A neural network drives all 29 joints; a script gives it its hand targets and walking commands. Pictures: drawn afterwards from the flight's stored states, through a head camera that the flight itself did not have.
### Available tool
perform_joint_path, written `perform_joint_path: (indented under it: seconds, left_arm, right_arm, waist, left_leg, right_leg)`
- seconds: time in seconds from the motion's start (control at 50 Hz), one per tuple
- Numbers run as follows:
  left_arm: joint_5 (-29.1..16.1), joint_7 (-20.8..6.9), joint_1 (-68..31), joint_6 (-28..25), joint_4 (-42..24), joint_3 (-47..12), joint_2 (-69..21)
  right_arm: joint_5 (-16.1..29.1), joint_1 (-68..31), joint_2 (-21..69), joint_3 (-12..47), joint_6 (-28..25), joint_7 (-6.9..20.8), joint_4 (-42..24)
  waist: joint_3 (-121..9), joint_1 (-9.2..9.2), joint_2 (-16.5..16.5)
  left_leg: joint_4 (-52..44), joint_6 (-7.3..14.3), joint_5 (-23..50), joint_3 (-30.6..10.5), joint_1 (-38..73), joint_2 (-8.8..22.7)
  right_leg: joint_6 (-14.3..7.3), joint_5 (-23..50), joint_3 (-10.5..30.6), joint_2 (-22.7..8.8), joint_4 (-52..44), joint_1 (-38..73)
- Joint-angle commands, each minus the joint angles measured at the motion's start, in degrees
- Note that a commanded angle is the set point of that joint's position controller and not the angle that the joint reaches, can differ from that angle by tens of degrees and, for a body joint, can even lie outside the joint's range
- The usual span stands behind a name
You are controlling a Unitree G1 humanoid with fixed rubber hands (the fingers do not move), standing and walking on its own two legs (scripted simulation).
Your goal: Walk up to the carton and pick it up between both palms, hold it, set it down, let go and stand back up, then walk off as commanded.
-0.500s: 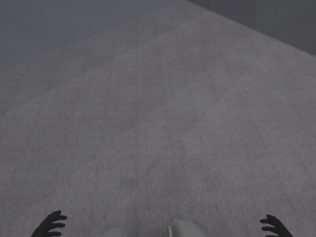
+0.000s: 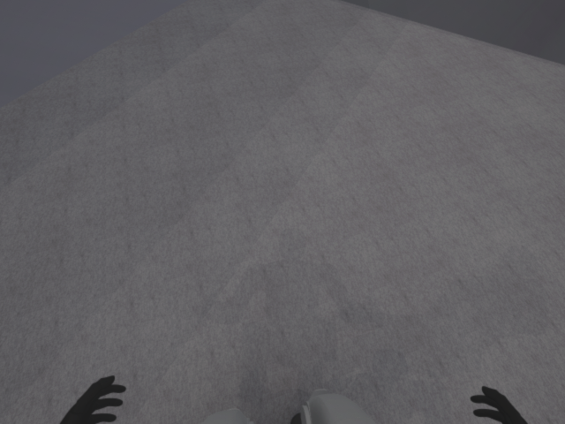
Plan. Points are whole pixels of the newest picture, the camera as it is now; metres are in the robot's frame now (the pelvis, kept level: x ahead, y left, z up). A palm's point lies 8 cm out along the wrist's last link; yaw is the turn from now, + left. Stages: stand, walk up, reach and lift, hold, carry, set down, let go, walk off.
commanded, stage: walk up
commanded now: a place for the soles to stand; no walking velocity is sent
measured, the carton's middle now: out of the picture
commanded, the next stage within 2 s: none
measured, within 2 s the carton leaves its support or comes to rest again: neither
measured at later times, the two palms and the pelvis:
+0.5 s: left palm (158, 419) +0.14 +0.19 -0.09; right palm out of the picture -0.07 -0.39 -0.10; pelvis -0.08 -0.06 -0.01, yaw -20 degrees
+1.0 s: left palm (274, 416) +0.15 +0.03 -0.09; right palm out of the picture -0.29 -0.43 -0.10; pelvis -0.16 -0.12 -0.01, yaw -43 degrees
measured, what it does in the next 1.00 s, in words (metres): walks backwards, turning right: right foot, then left foot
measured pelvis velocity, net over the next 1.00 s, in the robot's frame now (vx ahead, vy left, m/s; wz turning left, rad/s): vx -0.16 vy -0.12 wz -0.75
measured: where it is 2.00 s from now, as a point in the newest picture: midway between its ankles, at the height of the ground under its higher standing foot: outside the picture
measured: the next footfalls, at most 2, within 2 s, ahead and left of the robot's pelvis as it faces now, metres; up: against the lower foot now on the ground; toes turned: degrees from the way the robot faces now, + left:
right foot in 0.30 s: -0.01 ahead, -0.22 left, +0.00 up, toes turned -16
left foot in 0.52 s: +0.01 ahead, -0.01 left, +0.00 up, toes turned -15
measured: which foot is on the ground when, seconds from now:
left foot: down 0.00-0.32, up 0.34-0.50, down 0.52-0.88, up 0.90-1.00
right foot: up 0.00-0.28, down 0.30-0.54, up 0.56-0.86, down 0.88-1.00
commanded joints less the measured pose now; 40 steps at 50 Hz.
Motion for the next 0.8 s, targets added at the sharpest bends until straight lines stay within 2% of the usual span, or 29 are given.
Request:
perform_joint_path:
  seconds: [0.0,0.02,0.04,0.1,0.12,0.16,0.18,0.22,0.24,0.26,0.28,0.3,0.32,0.34,0.36,0.38,0.4,0.44,0.48,0.5,0.52,0.54,0.56,0.58,0.6,0.64,0.66,0.72,0.78]
  left_arm:
    - [3.69,-0.49,0.88,-0.57,-3.07,6.45,11.97]
    - [3.99,-0.83,2.15,-0.44,-2.99,6.45,11.44]
    - [4.06,-1.22,2.27,-0.66,-2.59,6.41,10.99]
    - [3.85,-1.81,-0.77,-0.90,-3.90,6.46,11.17]
    - [3.92,-1.97,-1.60,-1.06,-4.73,6.33,10.89]
    - [3.53,-2.11,-2.46,-1.48,-5.24,6.44,11.19]
    - [3.35,-2.31,-1.85,-1.58,-5.11,6.50,11.17]
    - [2.74,-2.38,0.79,-1.64,-4.07,7.25,11.82]
    - [2.79,-2.25,2.73,-1.60,-3.23,7.49,12.28]
    - [2.78,-2.20,7.31,-1.70,-1.63,7.92,12.64]
    - [3.22,-1.76,12.15,-1.69,0.56,8.42,13.68]
    - [3.31,-1.06,12.63,-1.41,0.68,8.85,16.72]
    - [2.87,-0.54,7.83,-1.09,-2.67,9.61,21.46]
    - [3.31,-0.22,2.40,-1.22,-5.11,9.62,21.29]
    - [3.39,-0.21,-1.56,-1.12,-5.82,8.77,18.32]
    - [4.00,-0.33,-3.62,-0.88,-5.78,7.93,16.29]
    - [4.35,-0.66,-3.39,-0.76,-5.85,7.42,14.77]
    - [4.49,-0.80,-2.98,-0.91,-6.68,7.05,14.36]
    - [4.55,-0.90,-4.87,-0.85,-7.29,6.72,13.44]
    - [4.07,-1.19,-6.63,-0.72,-7.63,6.25,12.63]
    - [3.41,-1.30,-7.31,-0.58,-7.88,5.52,8.85]
    - [4.52,-1.04,-3.66,-0.53,-7.25,5.07,5.46]
    - [6.25,-0.38,-4.62,-0.50,-6.08,6.45,11.93]
    - [5.52,-0.72,-3.34,-0.40,-5.30,6.97,12.79]
    - [5.10,-1.19,-3.00,-0.27,-4.53,7.35,13.27]
    - [4.90,-2.09,0.10,-0.50,-3.09,7.77,13.03]
    - [4.33,-2.27,-0.70,-0.66,-3.86,7.52,12.26]
    - [4.07,-2.65,-3.82,-1.21,-4.79,7.39,12.36]
    - [3.28,-3.05,-3.24,-1.60,-4.78,7.61,12.82]
  right_arm:
    - [-0.74,-4.76,-16.43,-7.06,-2.13,-2.15,-0.85]
    - [-0.62,-4.53,-15.97,-7.07,-2.43,-1.97,-0.90]
    - [-0.60,-3.92,-15.85,-7.35,-2.44,-1.74,-0.67]
    - [-0.45,-1.59,-16.80,-8.43,-2.41,-1.36,-0.99]
    - [-0.51,-0.73,-17.93,-9.08,-2.44,-1.30,-1.34]
    - [-0.46,-1.67,-19.27,-9.64,-2.56,-1.11,-1.81]
    - [-0.78,-2.58,-20.07,-9.93,-2.61,-0.98,-2.17]
    - [-0.72,-3.14,-19.89,-10.02,-2.34,-0.64,-2.53]
    - [-0.40,-3.99,-19.43,-10.04,-2.29,-0.48,-2.87]
    - [-0.37,-5.85,-19.61,-10.07,-1.93,-0.44,-2.86]
    - [-0.40,-6.43,-17.26,-9.19,-1.44,-0.34,-2.65]
    - [-0.31,-5.35,-13.70,-7.89,-0.66,-0.02,-2.57]
    - [0.99,-9.38,-12.49,-7.24,-0.39,-0.65,-5.36]
    - [1.84,-7.11,-13.96,-7.31,-0.88,-1.21,-4.20]
    - [1.73,-3.41,-14.90,-7.39,-1.57,-1.17,-1.87]
    - [1.41,-0.40,-15.38,-7.49,-1.86,-1.31,-0.36]
    - [0.96,1.46,-14.45,-7.31,-2.14,-1.29,0.65]
    - [1.23,3.00,-13.87,-7.17,-2.44,-1.21,1.24]
    - [1.19,6.29,-13.35,-6.92,-2.94,-1.69,2.22]
    - [0.85,9.80,-13.79,-7.54,-3.16,-1.88,2.65]
    - [-0.46,15.06,-16.13,-8.48,-3.22,-2.27,3.89]
    - [-1.08,9.88,-22.70,-9.58,-2.75,-2.35,2.34]
    - [-0.51,3.31,-22.28,-9.55,-2.94,-2.37,0.93]
    - [-0.47,-0.74,-20.59,-9.29,-3.33,-2.53,0.07]
    - [-0.60,-1.95,-19.77,-9.10,-3.69,-2.54,0.11]
    - [-0.46,-3.42,-18.64,-9.01,-3.69,-2.07,-0.04]
    - [-0.69,-2.99,-19.12,-9.28,-3.57,-1.73,-0.14]
    - [-0.83,-0.84,-20.18,-10.18,-3.76,-1.10,0.07]
    - [-1.22,-2.08,-22.13,-10.89,-4.05,-0.56,-1.05]
  waist:
    - [-8.32,2.00,7.12]
    - [-8.53,2.07,8.91]
    - [-8.21,1.31,11.27]
    - [-8.68,-0.71,12.25]
    - [-9.17,-1.14,13.06]
    - [-10.40,-1.40,14.06]
    - [-11.24,-1.09,14.62]
    - [-13.06,-0.42,15.87]
    - [-13.29,0.34,14.15]
    - [-15.53,3.20,13.10]
    - [-16.55,5.59,7.33]
    - [-12.34,6.80,-8.51]
    - [-9.02,6.27,-18.93]
    - [-9.17,4.37,-16.36]
    - [-10.27,2.43,-13.16]
    - [-9.30,1.53,-12.17]
    - [-9.75,1.16,-12.51]
    - [-11.33,1.28,-13.05]
    - [-12.00,-0.52,-12.75]
    - [-12.29,-2.92,-10.58]
    - [-13.12,-6.04,1.36]
    - [-13.77,-4.30,17.47]
    - [-11.68,-2.49,7.05]
    - [-10.21,-0.73,4.57]
    - [-10.24,-0.11,5.15]
    - [-10.94,0.58,10.47]
    - [-10.71,-0.26,11.92]
    - [-10.05,-2.12,11.82]
    - [-12.87,-0.84,13.18]
  left_leg:
    - [-26.18,8.47,7.85,-15.22,5.04,23.40]
    - [-24.29,7.16,10.39,-11.94,6.73,21.03]
    - [-22.57,7.33,12.17,-10.08,8.73,20.54]
    - [-18.24,7.59,16.25,-8.13,13.46,21.26]
    - [-17.63,8.28,17.44,-8.08,14.00,23.29]
    - [-15.52,8.60,20.65,-4.83,12.04,23.86]
    - [-14.81,8.37,19.54,-2.93,10.17,24.32]
    - [-12.26,7.41,18.69,0.21,7.02,22.92]
    - [-9.93,6.85,18.37,1.49,4.66,23.04]
    - [-5.44,5.42,13.16,4.54,-1.18,21.26]
    - [3.79,2.47,6.91,7.70,-7.32,15.48]
    - [15.47,-1.17,-10.90,10.03,-16.04,7.11]
    - [22.36,-4.23,-17.44,3.65,-21.85,-0.07]
    - [25.25,-4.92,-16.01,-1.52,-18.30,1.44]
    - [23.92,-4.76,-11.23,-2.16,-13.93,1.51]
    - [20.32,-4.13,-8.84,-2.30,-10.14,1.14]
    - [16.58,-3.03,-7.69,-2.69,-7.14,0.65]
    - [9.91,-2.04,-8.36,-3.43,-3.69,-0.77]
    - [0.01,-1.17,-5.82,-5.21,2.62,-1.17]
    - [-8.21,-0.36,-1.10,-5.00,12.54,-1.21]
    - [-22.59,0.90,-2.92,-13.74,23.87,5.75]
    - [-30.54,4.46,-7.19,-28.45,22.22,27.31]
    - [-30.19,5.21,-9.02,-27.63,12.99,30.41]
    - [-29.50,4.78,-7.11,-23.51,9.38,28.66]
    - [-29.21,4.51,-4.72,-18.15,7.73,26.63]
    - [-25.40,5.40,1.50,-9.97,8.53,23.08]
    - [-24.88,6.26,1.51,-8.73,8.62,23.76]
    - [-20.82,7.85,5.32,-5.26,10.18,25.70]
    - [-17.10,7.78,9.04,-0.49,8.30,27.20]
  right_leg:
    - [1.62,-3.55,6.09,-6.02,22.84,-7.40]
    - [2.01,-2.08,4.88,-6.63,24.06,-7.98]
    - [2.58,-2.04,3.53,-7.06,23.48,-9.35]
    - [3.13,-3.55,1.87,-10.14,16.47,-11.10]
    - [2.88,-4.83,1.42,-11.84,13.49,-10.62]
    - [2.74,-6.28,0.48,-13.67,8.07,-7.11]
    - [2.10,-6.12,0.30,-14.53,3.96,-3.83]
    - [0.80,-6.39,-2.42,-13.04,-0.78,2.46]
    - [0.16,-6.01,-3.43,-12.55,-2.97,5.28]
    - [-1.33,-4.32,-4.62,-11.49,-7.98,14.42]
    - [-4.29,-2.13,-2.03,-8.98,-12.64,20.98]
    - [-9.18,4.46,13.76,-15.18,-22.68,19.41]
    - [-15.95,4.02,32.08,-19.54,-32.69,11.45]
    - [-18.10,5.93,31.97,-21.37,-33.04,8.77]
    - [-16.96,9.89,26.57,-18.73,-29.80,6.73]
    - [-15.47,10.54,24.39,-16.37,-28.44,3.69]
    - [-14.27,12.16,24.12,-15.71,-27.52,3.04]
    - [-13.97,16.71,26.25,-15.74,-26.40,3.95]
    - [-12.93,17.71,27.00,-15.37,-23.92,0.65]
    - [-9.81,11.60,23.64,-12.65,-22.23,-6.74]
    - [-5.01,0.25,17.42,-7.42,-12.84,-16.87]
    - [0.35,-9.02,3.11,-1.96,5.78,-22.88]
    - [2.28,-6.39,5.73,-7.86,12.85,-18.93]
    - [2.00,-4.29,5.39,-8.62,15.95,-16.09]
    - [2.05,-2.19,4.58,-10.00,17.86,-14.08]
    - [2.58,-0.61,1.63,-11.39,18.86,-10.74]
    - [2.67,-1.67,0.56,-12.23,17.22,-10.71]
    - [2.53,-4.41,-1.05,-14.18,10.07,-10.13]
    - [0.98,-6.00,-2.19,-15.43,3.22,-3.45]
